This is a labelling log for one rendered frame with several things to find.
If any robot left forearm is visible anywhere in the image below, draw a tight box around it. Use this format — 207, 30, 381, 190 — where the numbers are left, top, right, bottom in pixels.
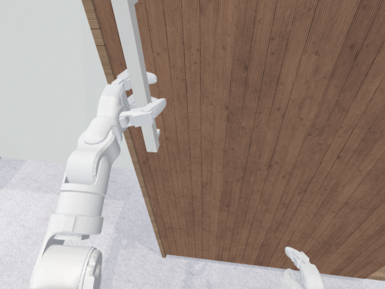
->
29, 117, 123, 288

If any robot left hand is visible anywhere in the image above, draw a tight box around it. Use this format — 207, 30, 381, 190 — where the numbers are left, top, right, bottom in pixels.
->
96, 69, 166, 133

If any left robot upper arm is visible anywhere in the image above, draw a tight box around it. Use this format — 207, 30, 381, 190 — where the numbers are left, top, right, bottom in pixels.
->
29, 244, 102, 289

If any robot right hand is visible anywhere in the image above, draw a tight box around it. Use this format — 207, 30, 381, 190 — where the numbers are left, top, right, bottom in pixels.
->
280, 247, 326, 289

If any handle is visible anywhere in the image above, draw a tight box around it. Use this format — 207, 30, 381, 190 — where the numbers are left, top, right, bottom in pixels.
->
111, 0, 160, 152

